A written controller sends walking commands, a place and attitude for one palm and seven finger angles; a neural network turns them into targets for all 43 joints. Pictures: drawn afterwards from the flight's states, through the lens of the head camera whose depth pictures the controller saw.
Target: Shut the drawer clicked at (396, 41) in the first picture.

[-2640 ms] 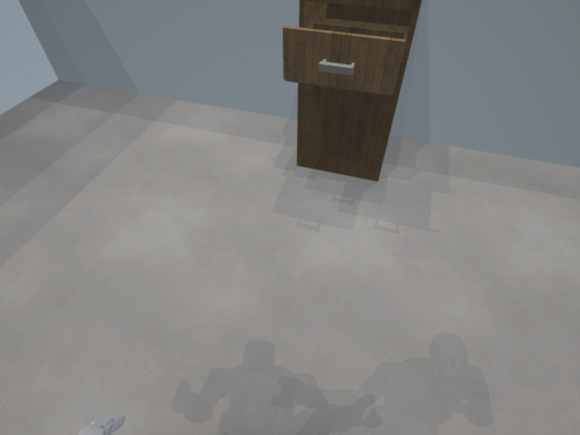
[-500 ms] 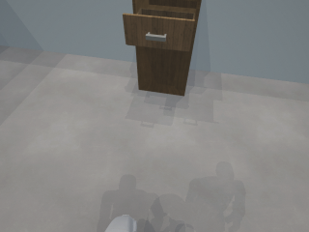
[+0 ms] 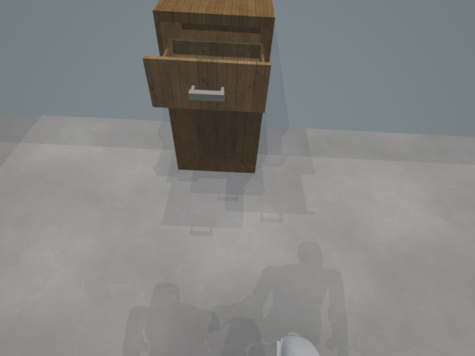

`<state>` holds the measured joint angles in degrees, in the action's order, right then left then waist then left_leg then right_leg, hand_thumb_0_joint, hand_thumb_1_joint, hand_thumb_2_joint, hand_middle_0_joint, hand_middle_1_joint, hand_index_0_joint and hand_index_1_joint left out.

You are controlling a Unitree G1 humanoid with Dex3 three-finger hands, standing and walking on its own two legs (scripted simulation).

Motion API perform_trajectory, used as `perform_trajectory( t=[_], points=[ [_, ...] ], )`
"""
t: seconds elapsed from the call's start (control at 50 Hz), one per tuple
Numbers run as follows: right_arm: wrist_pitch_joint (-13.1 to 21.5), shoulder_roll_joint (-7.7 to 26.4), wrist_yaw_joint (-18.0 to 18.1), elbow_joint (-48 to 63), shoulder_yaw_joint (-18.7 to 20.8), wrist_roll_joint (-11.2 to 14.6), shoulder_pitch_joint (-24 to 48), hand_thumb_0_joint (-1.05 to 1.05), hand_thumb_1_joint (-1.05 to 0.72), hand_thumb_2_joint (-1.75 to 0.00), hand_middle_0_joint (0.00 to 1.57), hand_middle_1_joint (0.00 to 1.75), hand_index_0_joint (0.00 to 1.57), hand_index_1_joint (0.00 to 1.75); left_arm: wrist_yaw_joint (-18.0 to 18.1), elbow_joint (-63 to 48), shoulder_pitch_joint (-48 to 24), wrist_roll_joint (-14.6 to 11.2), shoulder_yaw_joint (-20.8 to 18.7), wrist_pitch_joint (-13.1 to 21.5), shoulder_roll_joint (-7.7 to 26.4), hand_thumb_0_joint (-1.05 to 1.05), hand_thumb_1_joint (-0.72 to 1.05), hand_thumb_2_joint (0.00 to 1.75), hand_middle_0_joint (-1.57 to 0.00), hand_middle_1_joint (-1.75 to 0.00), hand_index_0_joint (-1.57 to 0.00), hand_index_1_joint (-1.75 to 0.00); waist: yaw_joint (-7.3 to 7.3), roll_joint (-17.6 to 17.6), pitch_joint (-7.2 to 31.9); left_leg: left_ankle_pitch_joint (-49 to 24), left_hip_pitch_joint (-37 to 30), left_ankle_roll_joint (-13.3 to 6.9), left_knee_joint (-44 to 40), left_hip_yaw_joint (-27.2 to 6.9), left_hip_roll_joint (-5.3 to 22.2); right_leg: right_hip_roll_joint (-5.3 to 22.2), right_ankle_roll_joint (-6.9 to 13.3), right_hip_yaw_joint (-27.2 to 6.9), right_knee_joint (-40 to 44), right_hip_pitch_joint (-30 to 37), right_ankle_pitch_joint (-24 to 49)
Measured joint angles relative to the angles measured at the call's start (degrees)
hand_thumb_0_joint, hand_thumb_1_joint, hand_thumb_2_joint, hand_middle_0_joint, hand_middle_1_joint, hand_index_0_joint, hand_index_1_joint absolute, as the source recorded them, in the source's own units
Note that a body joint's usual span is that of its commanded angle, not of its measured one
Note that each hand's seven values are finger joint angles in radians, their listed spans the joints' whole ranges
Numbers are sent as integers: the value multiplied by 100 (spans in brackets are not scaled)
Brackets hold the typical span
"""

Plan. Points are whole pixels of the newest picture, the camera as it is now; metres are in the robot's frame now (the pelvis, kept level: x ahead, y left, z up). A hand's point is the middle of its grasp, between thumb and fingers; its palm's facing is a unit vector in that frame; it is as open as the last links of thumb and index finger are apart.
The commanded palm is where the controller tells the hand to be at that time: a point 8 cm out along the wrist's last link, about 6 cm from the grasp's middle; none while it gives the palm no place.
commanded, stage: walk to a spot facing it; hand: left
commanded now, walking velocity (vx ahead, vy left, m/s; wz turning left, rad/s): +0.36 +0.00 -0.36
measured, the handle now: (207, 92) +0.89 +0.16 -0.05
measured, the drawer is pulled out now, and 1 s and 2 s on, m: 0.29 0.29 0.29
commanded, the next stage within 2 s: turn to face it in 0.44 s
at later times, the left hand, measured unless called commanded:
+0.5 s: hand (198, 277) +0.31 +0.11 -0.17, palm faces -0.08 -0.97 -0.22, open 7.2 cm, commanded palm none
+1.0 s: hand (188, 262) +0.35 +0.14 -0.18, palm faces +0.02 -0.99 -0.15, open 7.4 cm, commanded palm none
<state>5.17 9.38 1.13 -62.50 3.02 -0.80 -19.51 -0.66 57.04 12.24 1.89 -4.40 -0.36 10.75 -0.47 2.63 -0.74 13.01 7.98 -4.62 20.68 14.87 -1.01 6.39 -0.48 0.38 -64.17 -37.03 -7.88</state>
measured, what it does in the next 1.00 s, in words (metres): walks ahead: right foot, then left foot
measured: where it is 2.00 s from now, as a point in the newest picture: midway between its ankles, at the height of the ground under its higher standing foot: (249, 273)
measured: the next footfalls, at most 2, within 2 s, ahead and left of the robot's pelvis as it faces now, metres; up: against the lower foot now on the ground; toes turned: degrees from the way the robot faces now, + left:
right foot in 0.30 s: +0.25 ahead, -0.16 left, +0.00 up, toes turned -16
left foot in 0.72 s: +0.44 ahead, +0.05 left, +0.00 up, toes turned +4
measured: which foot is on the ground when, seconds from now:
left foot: down 0.00-0.30, up 0.32-0.70, down 0.72-1.00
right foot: up 0.00-0.28, down 0.30-0.74, up 0.76-1.00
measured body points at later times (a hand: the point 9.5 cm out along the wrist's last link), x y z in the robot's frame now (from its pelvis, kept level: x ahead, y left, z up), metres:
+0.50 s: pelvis +0.21 -0.07 +0.00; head +0.23 -0.08 +0.44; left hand +0.32 +0.16 -0.15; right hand +0.16 -0.29 -0.17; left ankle +0.22 +0.06 -0.66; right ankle +0.22 -0.15 -0.74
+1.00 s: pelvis +0.34 -0.03 +0.00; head +0.35 -0.02 +0.45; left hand +0.35 +0.19 -0.17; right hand +0.38 -0.27 -0.15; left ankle +0.40 +0.04 -0.74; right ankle +0.33 -0.18 -0.69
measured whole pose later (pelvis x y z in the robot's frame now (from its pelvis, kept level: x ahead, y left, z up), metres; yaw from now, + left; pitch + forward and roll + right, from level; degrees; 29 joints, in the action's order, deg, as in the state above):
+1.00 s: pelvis +0.34 -0.03 +0.00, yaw -2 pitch -1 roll -1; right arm 2.0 9.4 0.9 -59.9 2.5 -1.0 -13.1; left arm 0.4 61.3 16.4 1.5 -2.1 -0.6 8.8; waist -0.9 0.9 -1.5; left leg 9.1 14.9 -4.5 24.8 7.6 -0.2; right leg 5.8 -1.1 3.8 -54.6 -24.1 -22.5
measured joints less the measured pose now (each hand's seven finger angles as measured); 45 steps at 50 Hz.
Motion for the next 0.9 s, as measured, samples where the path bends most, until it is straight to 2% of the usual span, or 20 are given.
perform_trajectory(
  t=[0.06, 0.14, 0.22, 0.26, 0.3, 0.32, 0.36, 0.38, 0.42, 0.46, 0.54, 0.6, 0.68, 0.72, 0.76, 0.8, 0.84, 0.9],
  points=[
    [0, -46, -2, -116, -28, -5, -274, 0, -93, -89, 20, 30, 20, 30, -44, -15, -156, 0, 20, -63, -36, 0, 91, 90, -20, -30, -19, -30, 103, -60, -35, 113, -332, 66, -213, 85, 23, 81, -36, 74, 637, 32, 136],
    [-2, -153, -15, -231, -77, -38, -568, 0, -92, -89, 20, 30, 20, 30, -82, 9, -346, -11, 69, -107, -81, 0, 91, 90, -20, -30, -19, -30, 269, -119, -152, 355, -720, 212, -337, 242, 123, 93, 22, 302, 1595, 272, 56],
    [-44, -231, -38, -334, -112, -84, -802, 1, -91, -89, 20, 30, 20, 30, -98, 6, -555, -24, 124, -88, -146, 1, 91, 90, -20, -30, -19, -30, 451, -199, -287, 748, -1004, 433, -203, 410, 307, -53, 187, 557, 2382, 632, -273],
    [-77, -254, -44, -394, -125, -87, -916, 1, -91, -89, 20, 30, 20, 30, -103, -27, -646, -24, 155, -23, -184, 1, 91, 90, -20, -30, -19, -30, 494, -274, -345, 1037, -1089, 577, 43, 482, 469, -209, 320, 716, 2754, 913, -461],
    [-128, -314, -71, -480, -139, -50, -1037, 1, -91, -89, 20, 30, 20, 30, -100, -71, -687, -6, 177, 144, -183, 1, 91, 90, -20, -30, -19, -30, 464, -285, -366, 1419, -887, 653, 950, 468, 724, -346, 486, 844, 3145, 1275, -115],
    [-181, -337, -92, -522, -153, -16, -1003, 1, -91, -89, 21, 30, 20, 30, -75, -85, -704, -16, 164, 245, -191, 1, 90, 90, -20, -30, -19, -30, 413, -285, -407, 1538, -548, 641, 1902, 249, 831, -387, 517, 853, 2942, 1251, -108],
    [-271, -334, -110, -547, -149, 29, -815, 1, -91, -89, 21, 30, 20, 30, -20, -66, -668, -88, 171, 359, -222, 0, 90, 90, -20, -30, -19, -30, 362, -304, -485, 1563, 267, 556, 3831, -421, 811, -472, 518, 873, 2754, 1417, -487],
    [-299, -316, -108, -524, -125, 35, -699, 1, -91, -89, 21, 30, 20, 30, 8, -33, -606, -112, 177, 370, -240, 0, 90, 90, -20, -30, -20, -30, 333, -317, -481, 1405, 630, 525, 4463, -626, 793, -516, 501, 879, 2838, 1577, -606],
    [-338, -255, -93, -404, -82, 14, -424, 1, -91, -89, 21, 30, 20, 30, 105, 16, -435, -188, 104, 412, -263, -1, 92, 89, -20, -30, -20, -30, 291, -361, -411, 1011, 1268, 509, 4993, -867, 825, -605, 417, 893, 3178, 1906, -608],
    [-355, -191, -79, -222, -48, -15, -126, 1, -91, -89, 20, 30, 20, 30, 187, 62, -300, -172, 64, 455, -175, -2, 94, 89, -20, -30, -20, -30, 263, -402, -327, 735, 1770, 539, 4886, -980, 895, -673, 424, 917, 3531, 2200, -552],
    [-368, -53, -78, 141, 26, -47, 429, 1, -92, -89, 20, 30, 20, 30, 201, 265, 3, -93, 111, 421, -75, -2, 94, 89, -20, -30, -20, -30, 249, -448, -159, 329, 2331, 618, 4010, -997, 975, -703, 391, 941, 3961, 2639, -579],
    [-378, 98, -106, 279, 66, -36, 703, 2, -94, -89, 20, 30, 20, 30, 176, 396, 209, -79, 163, 379, -92, -2, 93, 90, -20, -30, -20, -30, 176, -447, -94, 64, 2332, 636, 3102, -945, 949, -679, 299, 982, 4088, 2917, -713],
    [-344, 162, -151, 344, 19, -25, 914, 1, -93, -90, 20, 30, 20, 30, 170, 510, 448, -69, 222, 330, -131, -1, 92, 90, -20, -30, -19, -30, 0, -354, -123, -85, 1923, 561, 2008, -860, 774, -606, 130, 1075, 3969, 3228, -1053],
    [-290, 166, -156, 368, -33, -36, 938, 1, -93, -90, 20, 30, 20, 30, 183, 551, 605, -90, 248, 284, -151, 0, 91, 90, -20, -30, -20, -30, -79, -299, -135, -569, 1523, 469, 1399, -807, 646, -533, 17, 1105, 3615, 3275, -1373],
    [-238, 81, -120, 377, -84, -53, 990, 1, -92, -90, 20, 30, 20, 30, 203, 620, 645, -147, 259, 181, -123, 0, 91, 90, -20, -30, -19, -30, -125, -107, -184, -229, 1439, 205, 1507, -731, 489, -342, -55, 951, 2626, 2949, -1906],
    [-239, -6, -89, 401, -157, -41, 1031, 1, -92, -90, 20, 30, 20, 30, 224, 638, 625, -149, 279, 84, -114, 0, 91, 90, -20, -30, -19, -30, -177, -20, -264, -10, 1318, 77, 1530, -664, 420, -332, -40, 656, 1386, 2458, -2409],
    [-240, -85, -54, 401, -189, -36, 1009, 1, -92, -89, 20, 30, 20, 30, 202, 649, 567, -118, 276, 37, -131, 0, 91, 90, -20, -30, -19, -30, -158, -37, -289, -59, 1161, 79, 1313, -665, 366, -323, -25, 530, 574, 2004, -2355],
    [-227, -59, 26, 396, -98, 6, 931, -1, -95, -89, 21, 30, 20, 30, 141, 583, 474, -80, 261, 20, -165, 1, 91, 90, -20, -30, -19, -30, -108, -81, -265, -243, 937, 30, 874, -676, 235, -206, -34, 401, 307, 1523, -1889]
  ],
)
